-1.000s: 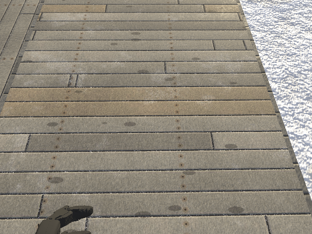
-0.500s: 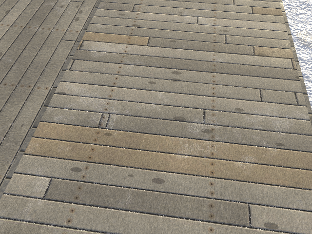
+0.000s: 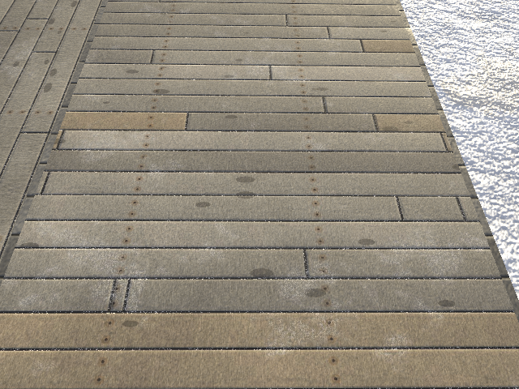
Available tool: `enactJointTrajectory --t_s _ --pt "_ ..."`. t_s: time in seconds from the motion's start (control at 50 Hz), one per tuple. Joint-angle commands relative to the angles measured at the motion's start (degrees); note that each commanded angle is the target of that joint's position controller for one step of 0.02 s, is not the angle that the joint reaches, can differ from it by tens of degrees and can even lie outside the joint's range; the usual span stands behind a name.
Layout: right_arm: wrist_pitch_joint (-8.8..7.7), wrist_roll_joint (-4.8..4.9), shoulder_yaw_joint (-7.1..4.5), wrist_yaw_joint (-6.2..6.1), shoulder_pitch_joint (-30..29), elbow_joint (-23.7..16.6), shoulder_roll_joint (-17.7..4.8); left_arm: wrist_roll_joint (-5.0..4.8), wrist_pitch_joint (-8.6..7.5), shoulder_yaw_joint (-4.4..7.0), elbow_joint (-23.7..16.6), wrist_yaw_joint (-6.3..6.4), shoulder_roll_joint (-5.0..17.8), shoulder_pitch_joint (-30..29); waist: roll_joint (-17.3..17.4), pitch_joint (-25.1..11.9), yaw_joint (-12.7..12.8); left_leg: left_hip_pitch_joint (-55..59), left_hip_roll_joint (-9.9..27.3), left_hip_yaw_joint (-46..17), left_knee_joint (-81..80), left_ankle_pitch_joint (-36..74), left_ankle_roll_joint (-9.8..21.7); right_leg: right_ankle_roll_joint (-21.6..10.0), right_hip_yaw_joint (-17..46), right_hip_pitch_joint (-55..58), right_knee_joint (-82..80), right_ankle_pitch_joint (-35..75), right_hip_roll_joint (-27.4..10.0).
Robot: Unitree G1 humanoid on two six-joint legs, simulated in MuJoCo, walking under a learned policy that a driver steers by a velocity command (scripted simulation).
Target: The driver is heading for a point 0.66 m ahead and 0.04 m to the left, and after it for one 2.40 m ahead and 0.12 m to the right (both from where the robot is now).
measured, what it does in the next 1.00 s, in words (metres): walks ahead: right foot, then left foot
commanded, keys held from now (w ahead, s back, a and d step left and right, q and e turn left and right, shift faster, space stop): w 0.56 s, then no key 0.44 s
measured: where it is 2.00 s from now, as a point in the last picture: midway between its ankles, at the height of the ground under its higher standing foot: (261, 376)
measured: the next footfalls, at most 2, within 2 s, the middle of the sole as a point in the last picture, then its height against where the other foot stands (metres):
right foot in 0.14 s outside the picture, level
left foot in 0.68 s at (213, 361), level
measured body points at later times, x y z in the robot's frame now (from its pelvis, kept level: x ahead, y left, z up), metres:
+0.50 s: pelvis +0.28 -0.06 +0.00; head +0.30 -0.06 +0.45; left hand +0.27 +0.21 -0.13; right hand +0.45 -0.31 -0.11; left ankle +0.46 +0.13 -0.68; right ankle +0.23 -0.14 -0.74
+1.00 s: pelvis +0.48 +0.01 -0.01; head +0.50 +0.01 +0.44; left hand +0.57 +0.27 -0.15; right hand +0.58 -0.24 -0.14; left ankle +0.54 +0.09 -0.74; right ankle +0.53 -0.15 -0.72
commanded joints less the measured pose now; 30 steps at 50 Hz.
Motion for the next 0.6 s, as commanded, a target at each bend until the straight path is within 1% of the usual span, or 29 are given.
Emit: enactJointTrajectory --t_s 0.02,0.06,0.08,0.1,0.12,0.14,0.16,0.18,0.2,0.22,0.24,0.26,0.28,0.3,0.32,0.36,0.4,0.44,0.48,0.52,0.56,0.58,0.6 --pt "0.28 0.38 -2.11 -0.56 3.17 -0.60 -9.56 -0.35 -1.18 0.05 -5.57 -1.09 2.90 -8.49 6.03 6.01 -0.39 1.49 17.40 -6.97 -1.55 16.21 8.25 -1.00 -0.59 -2.75 -4.06 -1.62 0.96" --pt "0.82 0.55 -2.51 -0.79 2.72 -0.32 -10.17 -0.42 -1.56 0.24 -6.13 -1.73 3.87 -8.14 6.64 5.45 0.81 4.35 18.82 -7.18 1.26 20.70 7.47 -2.41 -0.96 -0.69 -5.74 -5.90 1.73" --pt "1.05 0.55 -2.71 -0.86 1.80 -0.49 -10.65 -0.42 -1.71 0.64 -5.78 -1.84 4.85 -6.04 7.36 4.05 2.25 4.82 18.86 -6.89 3.62 26.75 6.84 -3.21 -1.83 3.34 -6.29 -7.95 2.86" --pt "1.30 0.58 -2.85 -0.88 0.48 -0.79 -11.13 -0.29 -1.81 1.40 -4.73 -1.76 6.30 -1.77 8.20 1.24 4.83 4.52 18.03 -5.91 8.49 36.65 6.06 -4.22 -3.59 10.38 -6.72 -9.14 4.90" --pt "1.60 0.46 -2.47 -0.84 -0.53 -1.12 -10.16 -0.14 -1.79 2.79 -1.84 -1.47 8.66 7.36 7.51 -3.94 9.22 1.77 15.04 -3.68 18.84 42.82 4.63 -5.77 -4.92 22.67 -7.29 -8.32 6.76" --pt "1.63 -0.29 -1.59 -0.80 -0.26 -2.36 -8.43 0.49 -1.72 4.10 0.69 -0.94 12.72 18.32 2.72 -12.25 12.75 -10.02 11.72 -1.32 35.86 30.89 2.63 -9.20 4.47 41.18 -5.32 -7.12 -1.53" --pt "0.32 -0.42 0.68 -0.03 7.06 -2.63 -0.60 0.73 -1.42 5.06 2.23 -1.00 17.21 23.57 -12.25 -20.41 9.44 -34.25 0.58 -1.67 58.30 -4.30 -1.47 -18.79 32.48 62.29 -11.12 -18.20 -15.42" --pt "-1.27 0.73 -0.15 0.32 4.37 -1.94 -4.65 0.39 -1.38 3.43 1.99 -1.01 12.11 23.13 -10.15 -21.88 10.87 -41.12 1.05 -10.57 66.29 -18.17 -0.48 -18.00 41.17 62.66 -17.60 -22.75 -15.98" --pt "-2.17 2.14 -1.22 0.48 -1.37 -3.98 -8.63 0.13 -1.56 2.61 1.18 -0.85 9.54 17.91 -7.65 -13.24 10.17 -45.56 4.34 -10.11 68.17 -14.80 0.64 -15.03 32.46 55.54 -18.14 -21.20 -14.17" --pt "-2.41 2.17 -1.26 0.10 -5.10 -4.98 -9.01 0.37 -1.63 1.95 -0.16 -0.79 7.81 12.74 -2.59 -8.28 8.42 -44.01 7.66 -8.30 65.71 -9.24 1.01 -13.44 24.79 46.37 -19.36 -15.77 -12.16" --pt "-2.09 1.22 -1.66 -0.33 -6.95 -5.19 -8.56 0.98 -1.77 1.44 -0.47 -1.04 6.09 9.45 0.19 -4.42 6.62 -41.35 9.61 -7.58 61.91 -5.67 0.94 -12.61 19.53 38.04 -21.23 -10.86 -10.08" --pt "-1.25 0.81 -1.97 -0.55 -5.67 -4.99 -7.70 1.56 -2.06 0.98 -0.34 -1.20 4.71 8.17 -1.17 -3.51 4.42 -37.31 11.32 -8.11 59.08 -3.41 1.07 -11.82 15.91 33.16 -22.86 -8.57 -8.34" --pt "-0.40 0.75 -1.90 -0.60 -4.35 -4.65 -6.30 1.59 -2.12 0.85 0.09 -1.37 4.14 8.14 -1.82 -2.93 3.43 -35.06 11.74 -8.02 57.24 -2.46 0.98 -11.85 13.98 30.51 -24.55 -8.30 -7.35" --pt "0.23 0.74 -1.83 -0.68 -3.65 -4.44 -5.15 1.36 -2.23 0.95 0.63 -1.27 4.61 8.94 -1.82 -2.17 2.91 -34.44 12.04 -7.61 55.33 -2.00 0.70 -12.24 12.21 28.82 -25.91 -7.57 -6.90" --pt "0.65 0.63 -1.84 -0.78 -4.39 -4.74 -4.80 1.24 -2.34 1.18 1.14 -0.99 5.64 9.82 -1.53 -1.08 2.66 -35.27 12.33 -7.25 53.29 -0.68 0.23 -12.61 10.86 27.78 -27.08 -6.54 -6.82" --pt "0.98 0.10 -2.05 -0.90 -8.61 -6.26 -5.29 1.22 -2.30 1.59 1.89 -0.20 7.38 11.71 -0.33 0.75 3.22 -39.32 12.70 -7.03 47.55 4.42 -1.02 -12.93 9.17 28.34 -28.62 -4.73 -6.97" --pt "0.89 -0.22 -2.09 -0.73 -12.59 -7.51 -5.11 1.03 -1.93 1.60 2.52 0.46 7.64 13.50 -0.07 1.58 4.13 -41.77 12.50 -6.71 41.01 10.69 -1.81 -12.09 7.19 29.96 -29.15 -3.71 -6.31" --pt "0.66 -0.10 -1.87 -0.34 -16.11 -8.43 -4.48 0.77 -1.65 1.51 2.96 0.81 7.67 14.84 -0.58 2.30 5.09 -41.04 11.48 -5.72 34.15 16.35 -2.00 -10.82 4.51 30.49 -29.37 -3.36 -4.92" --pt "0.46 0.14 -1.48 0.05 -20.13 -9.43 -3.89 0.45 -1.53 1.53 3.70 0.97 7.98 16.78 -0.63 3.23 6.45 -39.61 10.15 -4.39 28.30 19.81 -1.98 -10.08 2.88 31.39 -29.53 -4.21 -4.33" --pt "0.34 0.43 -1.15 0.53 -23.52 -10.40 -3.77 0.19 -1.28 1.61 4.73 1.01 8.22 18.93 -0.60 4.26 7.68 -39.47 9.29 -3.72 24.60 20.18 -1.91 -9.98 2.51 33.95 -29.00 -5.00 -5.00" --pt "0.10 0.67 -0.91 1.18 -26.35 -11.58 -3.95 0.06 -0.75 1.78 5.81 1.06 8.42 20.75 -0.66 5.31 8.51 -40.62 8.76 -3.64 21.95 18.22 -1.41 -10.00 2.60 37.90 -27.34 -4.40 -6.58" --pt "-0.13 0.54 -0.84 1.54 -27.20 -12.12 -4.06 0.14 -0.34 1.82 6.14 1.21 8.36 20.69 -0.66 5.97 8.33 -40.40 8.29 -3.66 20.28 16.95 -0.87 -9.52 2.31 39.31 -25.38 -0.46 -6.98" --pt "-0.41 0.30 -0.86 1.88 -27.14 -12.41 -4.32 0.22 0.09 1.91 6.36 1.40 8.52 20.39 -1.10 5.59 7.78 -38.82 7.50 -3.31 19.06 15.49 -0.23 -8.82 2.04 40.39 -22.99 5.05 -7.30"
Velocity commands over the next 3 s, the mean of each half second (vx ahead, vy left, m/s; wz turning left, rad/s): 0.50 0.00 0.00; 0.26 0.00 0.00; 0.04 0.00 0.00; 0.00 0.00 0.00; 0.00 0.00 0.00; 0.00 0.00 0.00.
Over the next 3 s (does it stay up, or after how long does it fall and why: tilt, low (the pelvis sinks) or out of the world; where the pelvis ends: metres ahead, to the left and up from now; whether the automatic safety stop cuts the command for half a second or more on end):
stays up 0.54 -0.01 -0.01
